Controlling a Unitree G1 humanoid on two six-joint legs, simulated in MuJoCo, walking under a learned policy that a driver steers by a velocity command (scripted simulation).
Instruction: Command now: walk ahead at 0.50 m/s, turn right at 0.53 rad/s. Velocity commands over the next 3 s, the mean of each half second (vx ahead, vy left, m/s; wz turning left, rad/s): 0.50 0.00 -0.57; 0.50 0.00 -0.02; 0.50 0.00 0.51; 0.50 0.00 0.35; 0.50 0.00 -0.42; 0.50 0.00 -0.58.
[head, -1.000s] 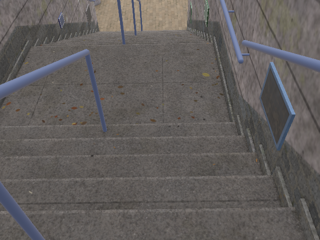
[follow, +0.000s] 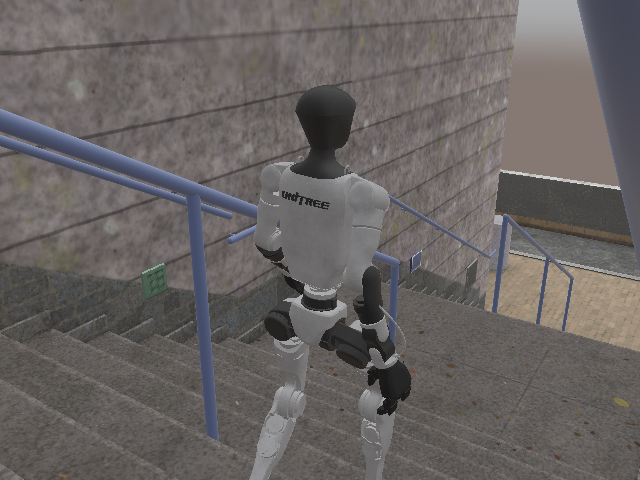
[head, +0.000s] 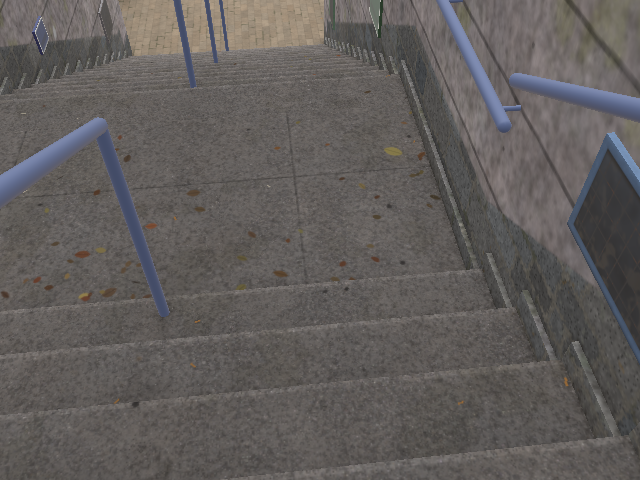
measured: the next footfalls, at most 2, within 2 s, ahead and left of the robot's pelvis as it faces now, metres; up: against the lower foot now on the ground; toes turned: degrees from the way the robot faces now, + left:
right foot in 0.02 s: +0.15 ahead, -0.09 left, -0.17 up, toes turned -3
left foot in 0.56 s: +0.46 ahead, +0.08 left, -0.34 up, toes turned -30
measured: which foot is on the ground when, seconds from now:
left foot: down 0.00-0.02, up 0.04-0.54, down 0.56-1.00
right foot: up 0.00-0.00, down 0.02-0.54, up 0.56-0.98, down 1.00-1.00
